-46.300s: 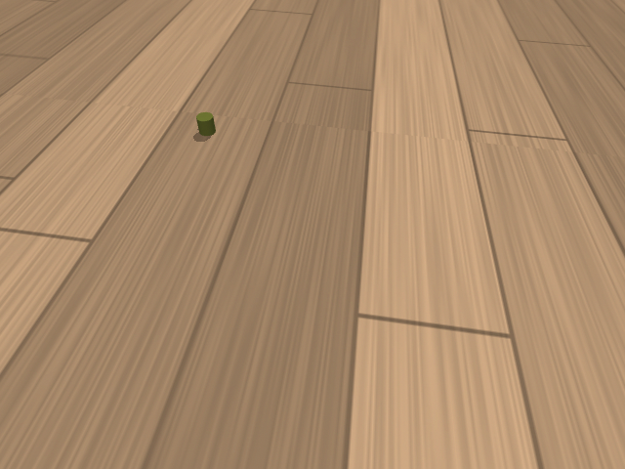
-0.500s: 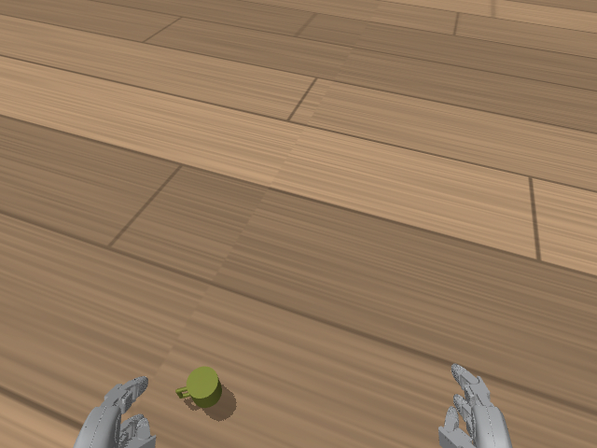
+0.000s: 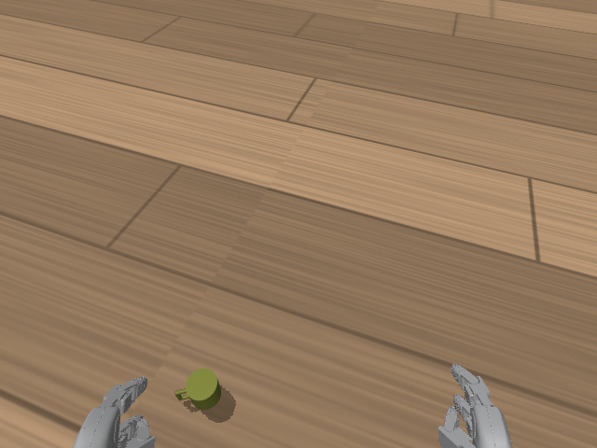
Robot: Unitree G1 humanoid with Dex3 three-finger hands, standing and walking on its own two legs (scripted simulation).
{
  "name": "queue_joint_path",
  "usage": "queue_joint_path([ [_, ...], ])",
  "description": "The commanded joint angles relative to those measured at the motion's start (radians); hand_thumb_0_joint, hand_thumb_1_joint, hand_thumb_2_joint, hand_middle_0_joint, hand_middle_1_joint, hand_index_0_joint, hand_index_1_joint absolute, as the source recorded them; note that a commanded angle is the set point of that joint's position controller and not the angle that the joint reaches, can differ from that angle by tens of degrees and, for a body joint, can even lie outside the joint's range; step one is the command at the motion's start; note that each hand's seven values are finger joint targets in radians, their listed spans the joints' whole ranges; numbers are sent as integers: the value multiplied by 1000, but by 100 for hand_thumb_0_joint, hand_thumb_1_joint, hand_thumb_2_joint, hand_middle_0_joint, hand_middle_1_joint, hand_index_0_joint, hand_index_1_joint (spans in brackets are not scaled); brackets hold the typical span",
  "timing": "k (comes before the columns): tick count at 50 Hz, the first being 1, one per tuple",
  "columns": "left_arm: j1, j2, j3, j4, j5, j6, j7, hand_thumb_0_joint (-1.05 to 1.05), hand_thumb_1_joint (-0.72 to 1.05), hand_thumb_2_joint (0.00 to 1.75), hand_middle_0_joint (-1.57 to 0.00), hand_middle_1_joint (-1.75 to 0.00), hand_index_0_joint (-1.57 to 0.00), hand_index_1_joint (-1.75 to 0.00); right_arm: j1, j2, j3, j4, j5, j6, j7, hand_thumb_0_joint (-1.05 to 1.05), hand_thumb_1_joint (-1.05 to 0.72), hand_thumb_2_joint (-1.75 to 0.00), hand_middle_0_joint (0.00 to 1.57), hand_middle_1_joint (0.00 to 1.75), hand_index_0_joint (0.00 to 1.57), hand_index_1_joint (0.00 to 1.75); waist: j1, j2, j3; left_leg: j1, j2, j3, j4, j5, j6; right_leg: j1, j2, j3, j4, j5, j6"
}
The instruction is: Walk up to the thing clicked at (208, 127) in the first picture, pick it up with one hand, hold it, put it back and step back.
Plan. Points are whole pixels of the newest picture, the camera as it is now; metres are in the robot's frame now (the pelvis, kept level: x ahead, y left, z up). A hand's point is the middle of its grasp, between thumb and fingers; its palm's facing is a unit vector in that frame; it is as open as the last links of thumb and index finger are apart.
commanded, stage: stand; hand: left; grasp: from above
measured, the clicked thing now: (198, 390) +0.42 +0.26 -0.67
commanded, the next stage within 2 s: none
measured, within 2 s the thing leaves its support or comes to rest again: neither
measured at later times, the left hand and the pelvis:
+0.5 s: hand out of the picture +0.03 +0.25 -0.11, palm faces +0.06 -0.94 -0.33, open 7.4 cm; pelvis -0.01 +0.01 +0.05, yaw +1 degrees
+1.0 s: hand out of the picture +0.02 +0.25 -0.10, palm faces +0.05 -0.94 -0.34, open 7.4 cm; pelvis -0.02 +0.00 +0.07, yaw +1 degrees
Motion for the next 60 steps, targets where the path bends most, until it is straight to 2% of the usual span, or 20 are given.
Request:
queue_joint_path([
  [1,-240,201,80,335,131,-321,41,0,90,90,-20,-30,-20,-30,-123,-235,-103,98,-120,93,73,0,-90,-90,20,30,20,30,69,-80,74,161,-14,21,-248,396,89,264,-70,112,-219,186,-87],
  [2,-216,205,76,370,120,-354,33,0,90,90,-20,-30,-20,-30,-135,-253,-110,63,-129,110,88,0,-90,-90,20,30,20,30,62,-62,80,227,-9,-11,-247,415,97,189,-56,127,-231,238,-101],
  [4,-249,212,58,461,130,-391,28,0,90,90,-20,-30,-20,-30,-127,-228,-109,115,-88,124,125,0,-90,-90,20,30,20,30,68,-31,49,252,-16,-17,-281,379,90,282,-82,127,-226,280,-91],
  [5,-284,214,64,507,123,-393,23,0,90,90,-20,-30,-20,-30,-119,-215,-106,137,-67,130,140,0,-90,-90,20,30,20,30,70,-59,51,282,-26,-1,-303,323,82,266,-86,132,-247,230,-83],
  [8,-308,210,64,641,110,-414,22,0,90,90,-20,-30,-20,-30,-142,-207,-115,187,-52,146,160,0,-90,-90,20,30,20,30,71,-84,54,341,-26,-2,-321,331,81,285,-96,130,-321,237,-69],
  [12,-338,195,64,783,105,-442,26,0,90,90,-20,-30,-20,-30,-148,-225,-120,252,-60,166,157,0,-90,-90,20,30,20,30,76,-21,89,388,6,-52,-414,356,92,322,-74,84,-337,268,-42],
  [16,-337,190,61,905,98,-451,23,0,90,90,-20,-30,-20,-30,-150,-231,-117,308,-55,179,150,0,-90,-90,20,30,20,30,76,12,122,422,31,-89,-509,377,91,379,-64,62,-387,287,-37],
  [18,-333,201,59,960,96,-456,22,0,90,90,-20,-30,-20,-30,-152,-234,-114,335,-51,187,147,0,-90,-90,20,30,20,30,71,-3,147,430,28,-80,-541,345,81,414,-73,72,-439,289,-39],
  [21,-334,212,55,1026,95,-459,23,0,90,90,-20,-30,-20,-30,-142,-239,-113,378,-44,197,142,0,-90,-90,20,30,20,30,62,-6,149,478,28,-68,-568,383,72,460,-88,80,-497,336,-39],
  [24,-338,224,52,1083,93,-459,24,0,90,90,-20,-30,-20,-30,-152,-240,-111,411,-38,207,141,0,-90,-90,20,30,20,30,62,-28,189,493,31,-73,-620,319,64,469,-90,79,-556,292,-35],
  [27,-349,229,45,1123,94,-463,23,0,90,90,-20,-30,-20,-30,-142,-238,-108,442,-34,211,142,0,-90,-90,20,30,20,30,56,-37,209,510,29,-64,-640,340,58,488,-99,81,-600,289,-33],
  [30,-344,235,43,1158,95,-460,21,0,90,90,-20,-30,-20,-30,-152,-248,-109,463,-33,218,143,0,-90,-90,20,30,20,30,59,-17,239,508,35,-76,-682,251,54,482,-89,69,-623,230,-27],
  [32,-354,233,40,1175,94,-465,22,0,90,90,-20,-30,-20,-30,-150,-239,-107,472,-31,219,145,0,-90,-90,20,30,20,30,53,-29,223,525,35,-65,-673,315,55,505,-102,79,-641,263,-27],
  [33,-350,238,41,1183,93,-463,22,0,90,90,-20,-30,-20,-30,-148,-239,-107,481,-32,222,145,0,-90,-90,20,30,20,30,55,-23,241,515,35,-70,-690,266,51,493,-93,73,-643,232,-23],
  [36,-355,239,40,1199,92,-466,21,0,90,90,-20,-30,-20,-30,-154,-243,-106,490,-32,221,147,0,-90,-90,20,30,20,30,57,-19,239,523,37,-68,-694,289,54,509,-101,76,-655,254,-24],
  [41,-361,247,39,1216,89,-463,15,0,90,90,-20,-30,-20,-30,-155,-256,-104,502,-32,224,149,0,-90,-90,20,30,20,30,55,-1,270,500,41,-78,-724,203,52,493,-94,78,-667,192,-24],
  [47,-372,259,38,1225,90,-468,14,0,90,90,-20,-30,-20,-30,-163,-258,-98,509,-28,219,152,0,-90,-90,20,30,20,30,53,-34,237,531,45,-70,-717,294,53,515,-108,86,-677,229,-26],
  [50,-387,263,37,1227,88,-466,13,0,90,90,-20,-30,-20,-30,-164,-262,-95,518,-29,224,152,0,-90,-90,20,30,20,30,52,-25,262,503,46,-74,-726,246,52,511,-103,84,-682,199,-24],
  [55,-388,268,36,1231,84,-467,8,0,90,90,-20,-30,-20,-30,-163,-268,-89,522,-27,221,153,0,-90,-90,20,30,20,30,52,-19,239,510,48,-72,-731,265,50,525,-106,85,-679,230,-28],
  [60,-402,268,37,1233,80,-470,7,0,90,90,-20,-30,-20,-30,-169,-275,-85,529,-26,216,153,0,-90,-90,20,30,20,30,53,-18,212,541,56,-65,-720,362,50,545,-113,85,-675,304,-30],
])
